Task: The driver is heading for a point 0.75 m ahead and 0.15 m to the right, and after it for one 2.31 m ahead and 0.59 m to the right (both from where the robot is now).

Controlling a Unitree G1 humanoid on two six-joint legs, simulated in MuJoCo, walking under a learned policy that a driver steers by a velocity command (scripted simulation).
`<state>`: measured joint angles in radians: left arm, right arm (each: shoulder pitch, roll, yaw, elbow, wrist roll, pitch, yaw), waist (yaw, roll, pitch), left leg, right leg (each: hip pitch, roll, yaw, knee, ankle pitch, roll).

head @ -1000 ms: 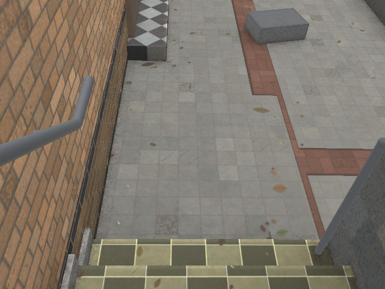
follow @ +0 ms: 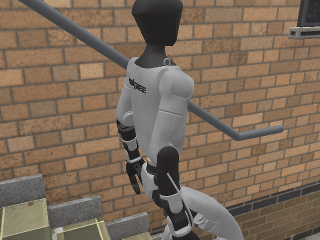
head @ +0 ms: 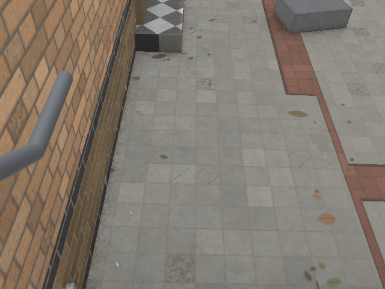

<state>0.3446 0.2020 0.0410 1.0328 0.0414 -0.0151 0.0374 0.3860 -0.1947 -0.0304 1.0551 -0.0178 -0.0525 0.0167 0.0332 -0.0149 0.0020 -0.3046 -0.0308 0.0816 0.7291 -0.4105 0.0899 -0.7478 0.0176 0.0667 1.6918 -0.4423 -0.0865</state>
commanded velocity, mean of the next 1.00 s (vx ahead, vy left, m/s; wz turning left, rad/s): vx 0.50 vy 0.00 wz -0.10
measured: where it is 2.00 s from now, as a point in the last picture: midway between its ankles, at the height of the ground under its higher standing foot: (201, 261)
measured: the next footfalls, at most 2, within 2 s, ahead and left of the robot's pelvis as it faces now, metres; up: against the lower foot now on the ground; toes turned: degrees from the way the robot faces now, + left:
right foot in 0.32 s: +0.29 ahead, -0.09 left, -0.19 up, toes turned -3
left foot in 0.82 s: +0.55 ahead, +0.09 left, -0.38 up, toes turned +1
